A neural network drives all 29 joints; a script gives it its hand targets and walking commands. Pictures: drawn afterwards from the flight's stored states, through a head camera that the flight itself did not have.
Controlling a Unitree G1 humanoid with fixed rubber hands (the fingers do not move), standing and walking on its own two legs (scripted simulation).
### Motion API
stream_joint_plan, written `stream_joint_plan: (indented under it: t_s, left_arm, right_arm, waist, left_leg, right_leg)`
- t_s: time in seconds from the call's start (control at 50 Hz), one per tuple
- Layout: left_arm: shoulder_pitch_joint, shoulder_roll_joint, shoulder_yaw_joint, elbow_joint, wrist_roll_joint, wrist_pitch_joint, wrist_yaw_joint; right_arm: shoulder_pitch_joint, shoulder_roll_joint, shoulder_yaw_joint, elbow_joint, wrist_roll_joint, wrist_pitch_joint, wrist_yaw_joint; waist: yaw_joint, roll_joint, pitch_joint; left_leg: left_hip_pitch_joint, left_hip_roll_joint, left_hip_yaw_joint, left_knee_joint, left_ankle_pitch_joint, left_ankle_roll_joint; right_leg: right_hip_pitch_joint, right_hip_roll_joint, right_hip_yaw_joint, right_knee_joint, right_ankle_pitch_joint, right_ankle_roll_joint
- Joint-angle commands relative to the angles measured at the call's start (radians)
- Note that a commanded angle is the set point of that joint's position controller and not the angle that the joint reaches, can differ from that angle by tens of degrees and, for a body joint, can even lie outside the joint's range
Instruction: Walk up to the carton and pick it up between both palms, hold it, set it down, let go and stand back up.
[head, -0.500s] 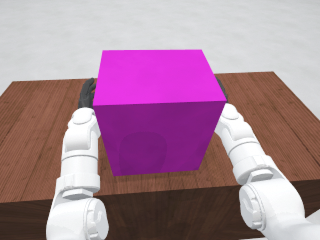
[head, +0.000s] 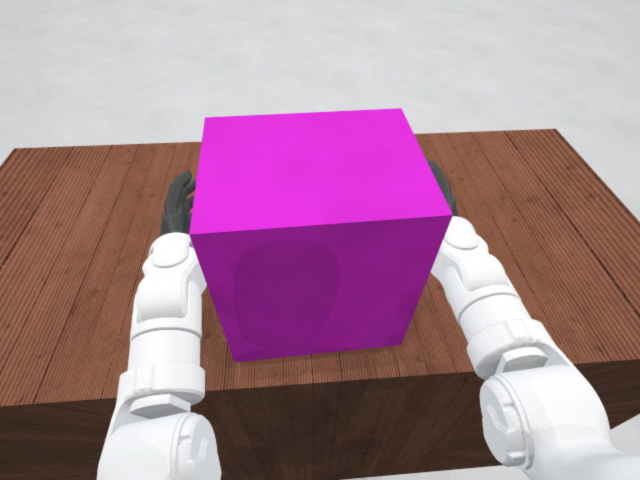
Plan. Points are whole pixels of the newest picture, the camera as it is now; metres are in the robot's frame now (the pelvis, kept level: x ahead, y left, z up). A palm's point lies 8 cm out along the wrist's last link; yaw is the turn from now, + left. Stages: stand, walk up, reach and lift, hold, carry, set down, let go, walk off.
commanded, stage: set down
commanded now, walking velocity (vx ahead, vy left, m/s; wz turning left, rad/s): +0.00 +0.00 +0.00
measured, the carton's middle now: (313, 242) +0.40 +0.02 +0.10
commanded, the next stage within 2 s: none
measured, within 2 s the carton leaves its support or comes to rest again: rests again in 0.80 s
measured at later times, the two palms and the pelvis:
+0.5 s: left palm (183, 251) +0.40 +0.18 +0.10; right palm (431, 228) +0.42 -0.14 +0.10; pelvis +0.01 +0.00 +0.00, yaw +0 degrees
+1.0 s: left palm (189, 265) +0.39 +0.18 +0.07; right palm (430, 241) +0.42 -0.14 +0.08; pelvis +0.01 +0.00 +0.00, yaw +0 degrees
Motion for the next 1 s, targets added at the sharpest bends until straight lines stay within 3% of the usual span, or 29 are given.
stream_joint_plan:
  t_s: [0.0, 0.02, 0.08, 0.1, 0.12, 0.14, 0.18, 0.2, 0.22, 0.24, 0.26, 0.28, 0.3, 0.34, 0.38, 0.42, 0.48, 0.5, 0.54, 0.56, 0.58, 0.64, 0.7, 0.72, 0.8, 0.88, 0.92, 0.94, 0.98]
  left_arm:
    - [-0.583, -0.533, -0.38, -0.133, -0.033, -0.092, -0.12]
    - [-0.595, -0.549, -0.417, -0.139, -0.045, -0.1, -0.114]
    - [-0.65, -0.542, -0.437, -0.151, -0.048, -0.152, -0.106]
    - [-0.63, -0.537, -0.42, -0.165, -0.043, -0.166, -0.101]
    - [-0.617, -0.536, -0.422, -0.123, -0.053, -0.156, -0.106]
    - [-0.587, -0.529, -0.403, -0.09, -0.03, -0.155, -0.11]
    - [-0.576, -0.535, -0.389, -0.084, -0.014, -0.156, -0.112]
    - [-0.524, -0.524, -0.369, -0.071, -0.012, -0.155, -0.108]
    - [-0.572, -0.531, -0.386, -0.083, -0.026, -0.169, -0.112]
    - [-0.538, -0.513, -0.387, -0.079, -0.02, -0.168, -0.114]
    - [-0.599, -0.54, -0.415, -0.094, -0.029, -0.189, -0.116]
    - [-0.604, -0.531, -0.405, -0.1, -0.03, -0.188, -0.111]
    - [-0.63, -0.531, -0.425, -0.103, -0.033, -0.209, -0.109]
    - [-0.497, -0.511, -0.355, -0.044, 0.006, -0.203, -0.11]
    - [-0.554, -0.525, -0.412, -0.083, -0.028, -0.223, -0.11]
    - [-0.537, -0.502, -0.365, -0.077, 0.006, -0.223, -0.118]
    - [-0.499, -0.522, -0.394, -0.037, -0.014, -0.25, -0.116]
    - [-0.52, -0.521, -0.397, -0.089, -0.008, -0.259, -0.117]
    - [-0.547, -0.527, -0.416, -0.052, -0.016, -0.271, -0.113]
    - [-0.565, -0.546, -0.427, -0.054, -0.022, -0.29, -0.112]
    - [-0.567, -0.521, -0.392, -0.052, -0.007, -0.297, -0.112]
    - [-0.547, -0.524, -0.374, -0.01, 0.009, -0.306, -0.111]
    - [-0.544, -0.543, -0.408, -0.049, -0.009, -0.343, -0.106]
    - [-0.537, -0.524, -0.395, -0.009, 0.01, -0.349, -0.103]
    - [-0.529, -0.519, -0.339, 0.016, 0.026, -0.367, -0.111]
    - [-0.494, -0.512, -0.388, 0.017, 0.004, -0.399, -0.111]
    - [-0.463, -0.507, -0.347, 0.053, 0.031, -0.403, -0.115]
    - [-0.511, -0.498, -0.364, 0.035, 0.011, -0.413, -0.114]
    - [-0.446, -0.506, -0.311, 0.125, 0.059, -0.397, -0.124]
  right_arm:
    - [-0.647, 0.547, 0.253, -0.319, -0.009, -0.103, 0.204]
    - [-0.689, 0.566, 0.291, -0.403, -0.014, -0.123, 0.199]
    - [-0.649, 0.585, 0.285, -0.352, -0.025, -0.135, 0.204]
    - [-0.656, 0.587, 0.3, -0.367, -0.024, -0.144, 0.204]
    - [-0.663, 0.57, 0.283, -0.369, -0.02, -0.14, 0.202]
    - [-0.642, 0.588, 0.279, -0.349, -0.037, -0.14, 0.199]
    - [-0.619, 0.54, 0.253, -0.318, -0.043, -0.142, 0.208]
    - [-0.613, 0.58, 0.284, -0.323, -0.032, -0.141, 0.206]
    - [-0.611, 0.554, 0.275, -0.316, -0.029, -0.139, 0.205]
    - [-0.578, 0.574, 0.285, -0.302, -0.046, -0.143, 0.2]
    - [-0.596, 0.574, 0.257, -0.329, -0.066, -0.159, 0.203]
    - [-0.605, 0.568, 0.267, -0.313, -0.049, -0.157, 0.203]
    - [-0.605, 0.575, 0.259, -0.301, -0.067, -0.165, 0.204]
    - [-0.583, 0.576, 0.287, -0.328, -0.05, -0.169, 0.204]
    - [-0.525, 0.559, 0.278, -0.3, -0.077, -0.177, 0.198]
    - [-0.519, 0.583, 0.282, -0.278, -0.072, -0.177, 0.206]
    - [-0.54, 0.561, 0.276, -0.305, -0.084, -0.203, 0.2]
    - [-0.532, 0.598, 0.289, -0.317, -0.087, -0.208, 0.199]
    - [-0.544, 0.601, 0.271, -0.31, -0.089, -0.217, 0.195]
    - [-0.508, 0.584, 0.244, -0.285, -0.105, -0.223, 0.202]
    - [-0.509, 0.595, 0.251, -0.254, -0.103, -0.22, 0.204]
    - [-0.525, 0.598, 0.264, -0.255, -0.1, -0.233, 0.209]
    - [-0.505, 0.602, 0.249, -0.284, -0.117, -0.265, 0.216]
    - [-0.52, 0.607, 0.279, -0.274, -0.114, -0.266, 0.212]
    - [-0.502, 0.607, 0.253, -0.268, -0.146, -0.273, 0.213]
    - [-0.466, 0.616, 0.256, -0.26, -0.156, -0.293, 0.217]
    - [-0.448, 0.607, 0.245, -0.233, -0.164, -0.29, 0.213]
    - [-0.458, 0.608, 0.247, -0.223, -0.155, -0.292, 0.216]
    - [-0.439, 0.589, 0.209, -0.203, -0.188, -0.293, 0.223]
  waist:
    - [0.166, 0.099, -0.695]
    - [0.172, 0.064, -0.734]
    - [0.146, 0.1, -0.789]
    - [0.171, 0.1, -0.781]
    - [0.156, 0.076, -0.749]
    - [0.179, 0.08, -0.72]
    - [0.168, 0.122, -0.705]
    - [0.199, 0.072, -0.717]
    - [0.167, 0.082, -0.692]
    - [0.184, 0.071, -0.69]
    - [0.144, 0.094, -0.729]
    - [0.161, 0.082, -0.749]
    - [0.143, 0.089, -0.763]
    - [0.202, 0.062, -0.714]
    - [0.143, 0.076, -0.747]
    - [0.182, 0.077, -0.691]
    - [0.162, 0.074, -0.708]
    - [0.179, 0.065, -0.749]
    - [0.166, 0.079, -0.739]
    - [0.134, 0.093, -0.764]
    - [0.171, 0.061, -0.755]
    - [0.181, 0.08, -0.719]
    - [0.163, 0.072, -0.799]
    - [0.189, 0.075, -0.761]
    - [0.197, 0.05, -0.738]
    - [0.169, 0.06, -0.775]
    - [0.2, 0.036, -0.697]
    - [0.169, 0.051, -0.716]
    - [0.193, 0.048, -0.688]
  left_leg:
    - [0.252, -0.065, -0.011, 0.021, 0.498, -0.073]
    - [0.235, -0.068, -0.004, 0.028, 0.532, -0.069]
    - [0.235, -0.068, -0.005, 0.044, 0.557, -0.082]
    - [0.225, -0.068, -0.01, 0.051, 0.597, -0.08]
    - [0.214, -0.069, -0.001, 0.038, 0.556, -0.077]
    - [0.202, -0.066, 0.003, 0.036, 0.545, -0.076]
    - [0.228, -0.063, -0.005, 0.029, 0.548, -0.083]
    - [0.189, -0.069, 0.009, 0.027, 0.529, -0.063]
    - [0.222, -0.065, -0.004, 0.023, 0.513, -0.066]
    - [0.196, -0.069, 0.012, 0.025, 0.523, -0.06]
    - [0.203, -0.071, 0.001, 0.034, 0.523, -0.077]
    - [0.215, -0.062, -0.001, 0.034, 0.527, -0.077]
    - [0.227, -0.057, -0.008, 0.044, 0.579, -0.083]
    - [0.162, -0.069, 0.015, 0.035, 0.566, -0.071]
    - [0.197, -0.062, 0.003, 0.029, 0.55, -0.075]
    - [0.172, -0.067, 0.011, 0.013, 0.527, -0.064]
    - [0.151, -0.067, 0.005, 0.02, 0.539, -0.068]
    - [0.135, -0.07, 0.012, 0.032, 0.574, -0.066]
    - [0.165, -0.06, 0.015, 0.034, 0.548, -0.077]
    - [0.196, -0.059, 0.006, 0.038, 0.573, -0.081]
    - [0.144, -0.063, 0.028, 0.03, 0.52, -0.072]
    - [0.137, -0.066, 0.019, 0.035, 0.522, -0.071]
    - [0.157, -0.06, 0.023, 0.039, 0.548, -0.08]
    - [0.148, -0.06, 0.026, 0.039, 0.575, -0.074]
    - [0.078, -0.067, 0.026, 0.011, 0.479, -0.057]
    - [0.077, -0.068, 0.033, 0.025, 0.526, -0.07]
    - [0.038, -0.068, 0.031, 0.004, 0.472, -0.057]
    - [0.032, -0.071, 0.027, 0.005, 0.467, -0.062]
    - [0.049, -0.056, 0.035, -0.008, 0.432, -0.063]
  right_leg:
    - [0.133, 0.092, -0.067, -0.023, 0.148, -0.01]
    - [0.149, 0.091, -0.062, -0.009, 0.205, -0.008]
    - [0.16, 0.088, -0.061, 0.001, 0.238, -0.004]
    - [0.15, 0.085, -0.055, 0.005, 0.265, -0.004]
    - [0.158, 0.09, -0.058, -0.003, 0.253, -0.001]
    - [0.163, 0.086, -0.056, -0.005, 0.227, -0.002]
    - [0.142, 0.089, -0.065, -0.01, 0.184, -0.012]
    - [0.178, 0.083, -0.042, -0.004, 0.235, -0.005]
    - [0.151, 0.085, -0.052, -0.017, 0.192, -0.007]
    - [0.162, 0.078, -0.049, -0.005, 0.246, -0.001]
    - [0.149, 0.081, -0.056, 0.0, 0.223, -0.003]
    - [0.162, 0.084, -0.057, 0.006, 0.241, -0.001]
    - [0.15, 0.08, -0.062, 0.007, 0.258, -0.004]
    - [0.202, 0.08, -0.053, 0.021, 0.309, 0.002]
    - [0.168, 0.083, -0.072, 0.016, 0.276, -0.002]
    - [0.197, 0.067, -0.047, 0.01, 0.284, 0.004]
    - [0.191, 0.07, -0.055, 0.02, 0.304, 0.004]
    - [0.233, 0.065, -0.047, 0.036, 0.349, 0.005]
    - [0.171, 0.077, -0.062, 0.025, 0.302, 0.001]
    - [0.152, 0.074, -0.058, 0.014, 0.288, -0.001]
    - [0.202, 0.071, -0.048, 0.012, 0.266, -0.002]
    - [0.183, 0.076, -0.046, 0.021, 0.266, -0.002]
    - [0.179, 0.076, -0.061, 0.03, 0.295, -0.001]
    - [0.186, 0.072, -0.05, 0.026, 0.317, 0.001]
    - [0.234, 0.059, -0.052, 0.033, 0.293, 0.014]
    - [0.24, 0.056, -0.049, 0.046, 0.376, 0.017]
    - [0.253, 0.049, -0.048, 0.039, 0.33, 0.018]
    - [0.263, 0.054, -0.049, 0.048, 0.339, 0.016]
    - [0.242, 0.057, -0.047, 0.031, 0.269, 0.007]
